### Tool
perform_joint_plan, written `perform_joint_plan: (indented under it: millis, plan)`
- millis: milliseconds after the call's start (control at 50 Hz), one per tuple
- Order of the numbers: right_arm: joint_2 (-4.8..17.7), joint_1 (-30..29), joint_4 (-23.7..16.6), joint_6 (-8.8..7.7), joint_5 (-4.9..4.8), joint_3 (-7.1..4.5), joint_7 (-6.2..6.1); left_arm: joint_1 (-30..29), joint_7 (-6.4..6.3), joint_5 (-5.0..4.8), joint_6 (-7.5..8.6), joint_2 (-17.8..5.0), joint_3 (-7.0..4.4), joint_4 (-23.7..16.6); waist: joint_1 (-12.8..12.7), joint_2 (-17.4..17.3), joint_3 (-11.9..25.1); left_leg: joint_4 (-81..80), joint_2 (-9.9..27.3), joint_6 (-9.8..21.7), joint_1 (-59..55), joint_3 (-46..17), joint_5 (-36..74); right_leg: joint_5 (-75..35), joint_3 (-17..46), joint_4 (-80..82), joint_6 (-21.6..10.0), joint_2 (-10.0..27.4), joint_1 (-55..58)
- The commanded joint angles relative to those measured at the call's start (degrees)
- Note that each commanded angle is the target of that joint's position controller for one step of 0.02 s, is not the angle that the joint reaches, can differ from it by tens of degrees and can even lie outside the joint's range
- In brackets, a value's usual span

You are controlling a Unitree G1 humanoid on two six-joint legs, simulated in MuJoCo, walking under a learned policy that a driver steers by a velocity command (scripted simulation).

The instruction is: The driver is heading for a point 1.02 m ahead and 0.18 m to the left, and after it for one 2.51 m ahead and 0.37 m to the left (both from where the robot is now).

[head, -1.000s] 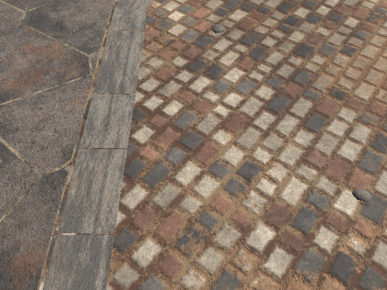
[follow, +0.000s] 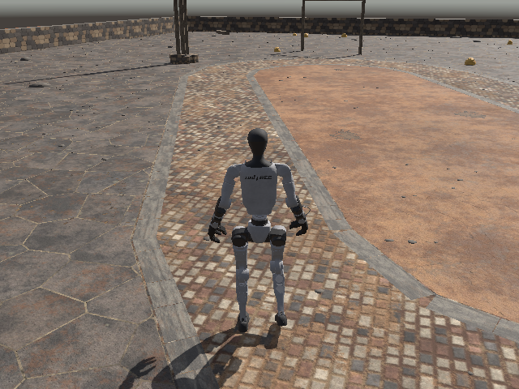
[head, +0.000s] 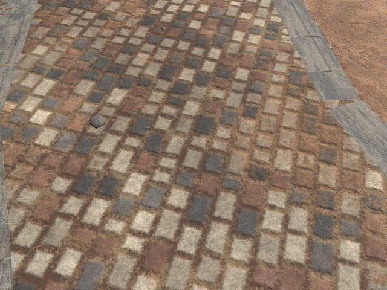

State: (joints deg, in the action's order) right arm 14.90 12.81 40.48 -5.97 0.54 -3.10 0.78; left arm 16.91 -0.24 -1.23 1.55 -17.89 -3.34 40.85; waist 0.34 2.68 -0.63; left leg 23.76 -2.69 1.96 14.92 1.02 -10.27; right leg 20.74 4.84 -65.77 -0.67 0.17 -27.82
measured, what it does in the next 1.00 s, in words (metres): walks ahead, turning left: right foot, then left foot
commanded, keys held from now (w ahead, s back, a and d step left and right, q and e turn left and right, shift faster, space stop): w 0.16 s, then w+q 0.84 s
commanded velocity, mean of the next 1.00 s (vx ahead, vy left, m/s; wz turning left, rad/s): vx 0.50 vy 0.00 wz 0.28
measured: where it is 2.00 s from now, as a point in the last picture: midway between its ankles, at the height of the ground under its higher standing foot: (150, 175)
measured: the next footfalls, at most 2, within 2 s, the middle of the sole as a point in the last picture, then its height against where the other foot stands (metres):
right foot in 0.32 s outside the picture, level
left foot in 0.84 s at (157, 273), level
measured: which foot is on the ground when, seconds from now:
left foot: down 0.00-0.32, up 0.34-0.82, down 0.84-1.00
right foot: up 0.00-0.30, down 0.32-0.82, up 0.84-1.00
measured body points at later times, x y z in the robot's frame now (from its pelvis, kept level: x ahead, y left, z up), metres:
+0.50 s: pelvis +0.25 -0.06 +0.00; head +0.28 -0.07 +0.45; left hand +0.35 +0.22 -0.10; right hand +0.36 -0.34 -0.12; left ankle +0.23 +0.09 -0.65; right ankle +0.27 -0.16 -0.74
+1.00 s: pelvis +0.50 +0.05 +0.00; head +0.53 +0.07 +0.44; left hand +0.53 +0.36 -0.11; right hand +0.71 -0.17 -0.10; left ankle +0.51 +0.12 -0.74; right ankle +0.53 -0.13 -0.65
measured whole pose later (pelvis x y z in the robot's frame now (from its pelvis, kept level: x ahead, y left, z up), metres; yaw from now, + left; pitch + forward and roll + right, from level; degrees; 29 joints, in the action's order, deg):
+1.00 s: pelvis +0.50 +0.05 +0.00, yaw +22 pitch +1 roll -1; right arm 16.6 14.9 39.6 -2.4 -0.5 -3.9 1.7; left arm 10.2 0.1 -0.1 6.2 -17.4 -3.3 43.1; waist 0.8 1.2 -3.6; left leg 26.7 -5.3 5.8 18.0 -0.8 -9.8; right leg 19.9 2.3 -65.5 0.6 4.5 -28.3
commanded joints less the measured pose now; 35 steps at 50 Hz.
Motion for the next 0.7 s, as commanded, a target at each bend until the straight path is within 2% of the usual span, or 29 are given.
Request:
perform_joint_plan:
  millis: [20,80,160,180,220,260,280,300,320,340,360,380,400,420,440,480,540,620,700]
  plan:
    - [6.4,1.3,-1.2,-0.97,-0.42,-1.54,0.25,-0.7,0.38,0.26,0.82,-2.0,-0.51,-4.5,-0.1,-8.3,-0.1,-13.6,15.5,10.7,-7.1,-15.6,6.3,-2.9,1.3,4.3,0.7,4.4,-10.2]
    - [8.9,1.8,0.4,-0.75,-0.91,-2.14,0.11,-5.6,0.86,1.03,1.45,-0.8,0.42,-5.7,0.6,-6.8,-0.4,-15.0,15.3,11.3,-7.3,-11.2,11.6,-10.4,-0.6,14.6,1.2,5.7,-10.4]
    - [11.0,5.0,2.5,0.15,-1.73,-2.32,0.02,-13.1,1.81,0.6,2.48,-0.4,1.06,-7.1,3.5,-6.6,-1.0,-14.5,13.8,9.4,-7.0,-6.1,12.8,-20.0,-3.6,27.6,1.1,4.1,-4.9]
    - [11.3,6.6,3.3,0.43,-2.05,-2.31,0.09,-15.1,1.93,0.47,2.67,-0.7,1.01,-7.8,4.2,-6.8,-1.4,-14.0,14.2,9.3,-7.4,-6.8,12.6,-20.2,-3.9,29.4,1.0,3.6,-3.9]
    - [11.8,8.5,4.5,1.13,-2.47,-2.34,0.07,-17.4,2.27,0.22,3.1,-1.6,0.67,-9.1,4.1,-7.2,-2.1,-12.3,15.7,8.7,-9.6,-8.8,12.7,-18.1,-3.8,32.9,0.2,2.6,-2.8]
    - [12.9,8.6,5.0,1.87,-2.59,-2.58,-0.23,-15.5,2.44,0.18,3.58,-3.2,-0.06,-8.9,1.9,-7.9,-1.4,-9.2,16.7,7.5,-11.0,-10.3,14.4,-15.8,-3.9,36.4,-1.0,1.6,1.8]
    - [13.0,7.7,5.1,2.12,-2.65,-2.48,-0.43,-11.2,2.24,0.38,3.72,-4.4,-0.83,-7.7,-1.0,-7.7,0.6,-4.8,15.5,6.3,-10.1,-9.3,19.4,-16.4,-4.8,39.0,-2.0,0.6,8.9]
    - [11.3,8.0,5.0,2.06,-2.29,-1.84,-0.5,-4.0,1.66,0.84,3.69,-7.0,-2.23,-5.6,-4.4,-6.6,5.4,4.2,12.4,4.5,-6.8,-7.0,22.7,-16.8,-4.5,39.4,-3.5,1.0,20.6]
    - [7.4,7.3,3.1,1.7,-0.78,-0.23,-0.49,6.4,0.81,2.0,3.45,-11.7,-3.56,-4.4,-8.7,-0.3,14.6,22.0,8.4,1.8,3.9,-4.1,9.1,-18.3,7.0,37.6,-7.4,12.6,37.2]
    - [1.7,14.6,2.2,0.8,-1.5,1.42,-0.55,8.5,0.74,2.36,2.7,-15.1,-4.15,-3.7,-5.6,14.8,21.8,40.2,1.1,-1.3,22.8,-2.6,-22.3,-8.1,29.9,43.1,-15.4,25.2,51.0]
    - [8.2,12.0,3.3,0.54,-2.77,-0.22,-0.58,8.6,0.87,1.85,2.61,-9.5,-2.92,-3.6,-7.7,8.5,18.7,47.5,3.4,-1.4,28.2,-8.2,-22.6,0.4,32.6,46.7,-15.0,23.5,47.1]
    - [10.3,7.7,2.0,0.57,-3.39,-1.09,-0.53,5.4,0.87,1.3,2.77,-7.2,-2.04,-3.4,-6.9,6.4,10.8,48.7,5.6,-1.1,31.1,-7.6,-17.7,-0.2,24.1,47.8,-12.8,21.6,40.8]
    - [9.6,5.6,1.8,0.88,-2.88,-1.09,-0.76,1.5,1.04,1.35,2.98,-5.3,-1.41,-3.4,-5.2,4.0,7.2,47.2,7.6,-1.3,29.4,-6.5,-13.1,-4.0,18.1,49.4,-11.5,19.0,34.2]
    - [9.0,4.6,1.6,1.4,-2.21,-1.29,-0.85,-1.4,1.27,1.49,3.25,-3.5,-0.97,-3.2,-3.5,4.1,4.0,44.8,8.9,-1.6,27.7,-6.5,-9.9,-7.8,13.4,51.5,-11.0,17.1,28.7]
    - [7.9,5.6,1.9,2.18,-2.19,-1.36,-0.81,-3.2,1.36,1.9,3.71,-2.6,-0.8,-3.0,-1.7,4.8,2.6,43.6,10.0,-1.9,24.4,-6.9,-7.6,-10.9,9.5,53.6,-10.4,15.8,24.4]
    - [5.5,6.1,2.0,3.46,-2.36,-1.08,-0.76,-4.7,1.32,1.95,4.67,-2.5,-1.19,-2.0,-0.2,3.6,1.1,42.2,10.3,-2.4,22.2,-6.7,-5.2,-16.5,4.4,56.5,-10.8,15.5,20.4]
    - [4.7,2.9,0.3,4.25,-1.9,-1.05,-0.72,-4.3,0.78,2.16,5.25,-4.1,-1.99,-0.1,0.1,1.2,-0.9,36.8,10.5,-3.2,25.1,-7.6,0.8,-22.3,-1.7,58.2,-11.0,15.7,20.4]
    - [3.5,-3.5,-1.7,3.9,-1.81,-0.43,0.73,-3.2,0.04,1.86,4.74,-6.1,-2.62,1.6,-1.9,0.3,-2.7,23.7,9.8,-2.4,23.5,-4.7,11.3,-23.8,-9.4,58.9,-9.4,14.4,21.7]
    - [3.6,-10.5,-5.0,3.97,-1.84,-0.16,2.01,0.1,-0.24,0.8,3.63,-8.2,-3.39,3.7,-4.2,-0.6,-4.9,16.0,9.2,-0.4,24.2,-1.7,10.6,-24.0,-12.7,57.8,-8.2,16.3,27.4]
Keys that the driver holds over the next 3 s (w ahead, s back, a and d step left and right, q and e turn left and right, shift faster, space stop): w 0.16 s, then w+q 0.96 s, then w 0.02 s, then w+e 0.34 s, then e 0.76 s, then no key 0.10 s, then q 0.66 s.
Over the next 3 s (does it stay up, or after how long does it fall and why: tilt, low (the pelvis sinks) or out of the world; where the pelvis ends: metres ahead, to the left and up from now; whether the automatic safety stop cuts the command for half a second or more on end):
stays up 0.96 0.14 0.00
